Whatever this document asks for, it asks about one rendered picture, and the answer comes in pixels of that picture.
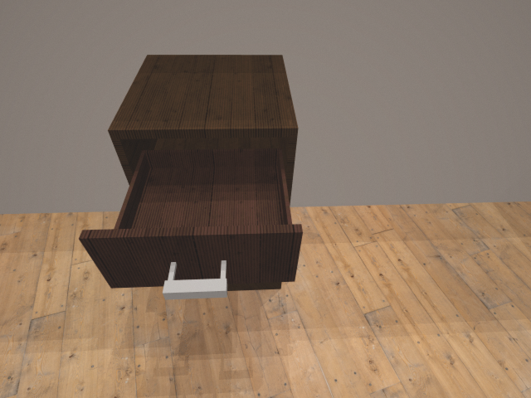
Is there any drawer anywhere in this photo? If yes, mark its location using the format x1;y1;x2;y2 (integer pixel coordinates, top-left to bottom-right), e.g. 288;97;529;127
79;148;303;289

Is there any cabinet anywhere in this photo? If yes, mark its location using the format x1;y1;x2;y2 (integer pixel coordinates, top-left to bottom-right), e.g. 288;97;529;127
108;55;298;291

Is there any handle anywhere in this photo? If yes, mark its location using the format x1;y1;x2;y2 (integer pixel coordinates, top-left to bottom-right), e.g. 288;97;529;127
163;260;227;300

